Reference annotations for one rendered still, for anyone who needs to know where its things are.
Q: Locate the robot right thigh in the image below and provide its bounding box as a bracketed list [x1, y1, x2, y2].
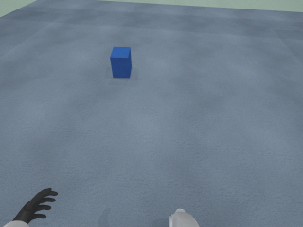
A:
[169, 212, 200, 227]

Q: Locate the robot left hand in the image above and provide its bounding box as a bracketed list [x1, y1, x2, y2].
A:
[13, 188, 58, 224]

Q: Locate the carton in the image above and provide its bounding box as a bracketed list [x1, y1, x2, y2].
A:
[110, 47, 132, 79]

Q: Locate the right robot shin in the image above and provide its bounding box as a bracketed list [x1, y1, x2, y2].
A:
[175, 209, 185, 213]

